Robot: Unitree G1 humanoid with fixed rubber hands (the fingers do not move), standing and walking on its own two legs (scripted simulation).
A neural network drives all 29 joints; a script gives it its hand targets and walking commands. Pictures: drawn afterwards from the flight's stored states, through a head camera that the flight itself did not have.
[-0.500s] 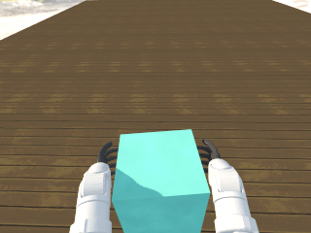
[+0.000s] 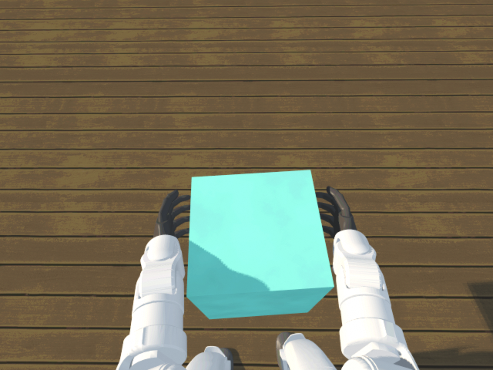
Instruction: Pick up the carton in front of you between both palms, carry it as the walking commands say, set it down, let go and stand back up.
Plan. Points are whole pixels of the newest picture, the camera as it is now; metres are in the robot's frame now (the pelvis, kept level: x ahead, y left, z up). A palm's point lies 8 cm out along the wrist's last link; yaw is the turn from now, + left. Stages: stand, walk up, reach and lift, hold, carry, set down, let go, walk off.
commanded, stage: set down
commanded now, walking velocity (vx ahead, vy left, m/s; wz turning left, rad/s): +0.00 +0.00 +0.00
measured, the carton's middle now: (255, 251) +0.33 -0.02 -0.14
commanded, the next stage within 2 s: none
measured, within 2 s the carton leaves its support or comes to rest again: neither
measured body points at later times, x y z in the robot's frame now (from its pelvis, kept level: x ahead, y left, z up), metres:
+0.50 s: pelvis -0.04 +0.00 -0.13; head +0.17 -0.02 +0.26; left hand +0.39 +0.12 -0.21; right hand +0.38 -0.18 -0.22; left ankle +0.02 +0.12 -0.72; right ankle +0.05 -0.12 -0.72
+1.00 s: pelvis -0.07 -0.01 -0.26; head +0.22 -0.03 +0.08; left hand +0.42 +0.11 -0.37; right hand +0.41 -0.19 -0.38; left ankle +0.02 +0.12 -0.72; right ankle +0.05 -0.12 -0.72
